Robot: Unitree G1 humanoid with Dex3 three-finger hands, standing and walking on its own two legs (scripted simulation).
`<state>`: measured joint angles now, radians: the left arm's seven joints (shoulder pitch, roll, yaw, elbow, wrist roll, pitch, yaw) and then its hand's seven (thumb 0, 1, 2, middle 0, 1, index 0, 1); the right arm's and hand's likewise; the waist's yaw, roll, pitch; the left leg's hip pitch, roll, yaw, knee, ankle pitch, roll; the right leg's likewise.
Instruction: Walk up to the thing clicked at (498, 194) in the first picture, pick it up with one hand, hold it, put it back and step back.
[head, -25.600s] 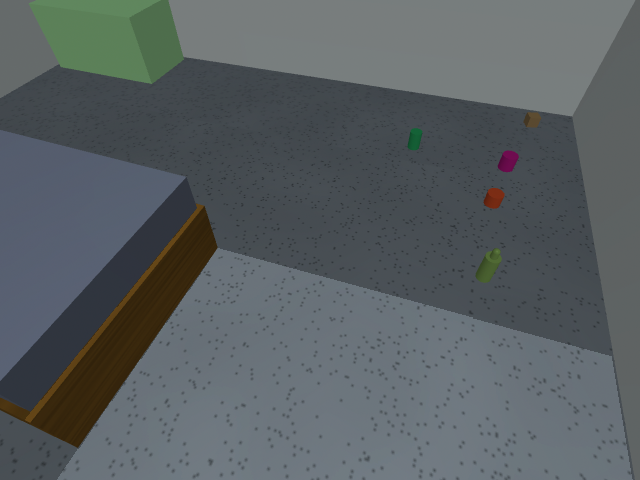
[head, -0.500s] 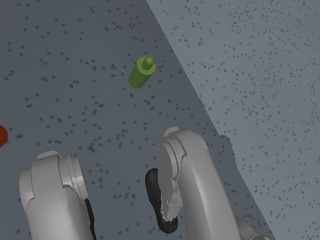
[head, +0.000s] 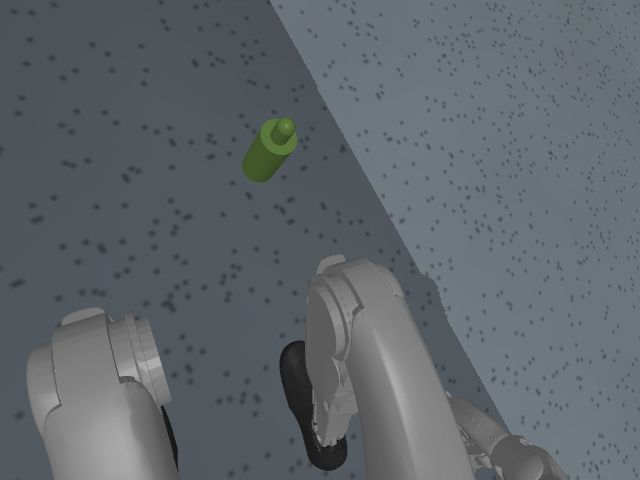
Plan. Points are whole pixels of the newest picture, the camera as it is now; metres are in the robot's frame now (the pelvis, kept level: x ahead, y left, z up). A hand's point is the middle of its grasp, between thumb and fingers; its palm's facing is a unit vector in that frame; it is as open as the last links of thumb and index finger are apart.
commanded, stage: rest palm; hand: left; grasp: from above
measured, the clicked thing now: out of the picture +0.37 +0.36 -0.26
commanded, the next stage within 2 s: close in 0.06 s
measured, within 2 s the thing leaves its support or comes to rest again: neither
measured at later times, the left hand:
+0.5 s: hand out of the picture +0.38 +0.35 -0.23, palm faces -0.38 -0.16 -0.91, open 13.4 cm
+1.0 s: hand out of the picture +0.37 +0.33 -0.24, palm faces -0.39 -0.15 -0.91, open 11.9 cm
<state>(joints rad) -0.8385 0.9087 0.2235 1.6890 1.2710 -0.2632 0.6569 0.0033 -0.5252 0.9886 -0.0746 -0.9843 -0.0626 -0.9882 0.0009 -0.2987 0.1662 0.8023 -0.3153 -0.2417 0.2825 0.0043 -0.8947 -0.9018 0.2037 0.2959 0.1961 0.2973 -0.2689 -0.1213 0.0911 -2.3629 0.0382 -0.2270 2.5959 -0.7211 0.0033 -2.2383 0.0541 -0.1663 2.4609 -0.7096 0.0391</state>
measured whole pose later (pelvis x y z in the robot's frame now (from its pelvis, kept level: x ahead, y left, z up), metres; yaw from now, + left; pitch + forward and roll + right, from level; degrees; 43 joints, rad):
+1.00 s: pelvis +0.00 +0.00 +0.00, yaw -2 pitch +24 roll -13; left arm -0.79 0.88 0.16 1.66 1.31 -0.32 0.77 0.00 -0.13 0.71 -0.32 -0.83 -0.34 -0.80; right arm -0.01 -0.31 0.23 0.81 -0.34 -0.25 0.31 0.01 -0.88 -0.89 0.21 0.30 0.20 0.30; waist -0.26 -0.15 0.12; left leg -2.34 0.05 -0.26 2.60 -0.73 0.00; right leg -2.21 0.07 -0.19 2.44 -0.69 0.04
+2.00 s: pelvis -0.01 +0.00 +0.00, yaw -1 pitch +24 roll -13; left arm -0.84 0.92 0.14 1.72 1.28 -0.29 0.73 -0.01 0.06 0.54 -0.49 -0.58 -0.84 -0.55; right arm 0.00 -0.34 0.23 0.79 -0.32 -0.29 0.31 0.01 -0.88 -0.89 0.20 0.30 0.20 0.30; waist -0.27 -0.14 0.11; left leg -2.34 0.04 -0.25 2.59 -0.71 0.00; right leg -2.21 0.07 -0.19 2.44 -0.68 0.04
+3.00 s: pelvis -0.01 -0.01 +0.04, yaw +3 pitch +30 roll -9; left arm -0.75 0.73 0.12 1.33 1.19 -0.24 0.39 -0.04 0.16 0.35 -0.65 -0.56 -0.90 -0.56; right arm 0.05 -0.31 0.06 0.74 -0.16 -0.16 0.26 0.01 -0.91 -0.90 0.20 0.30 0.20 0.30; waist -0.16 -0.03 -0.04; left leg -2.31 0.03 -0.16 2.43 -0.66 0.00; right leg -2.21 0.04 -0.12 2.35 -0.67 0.02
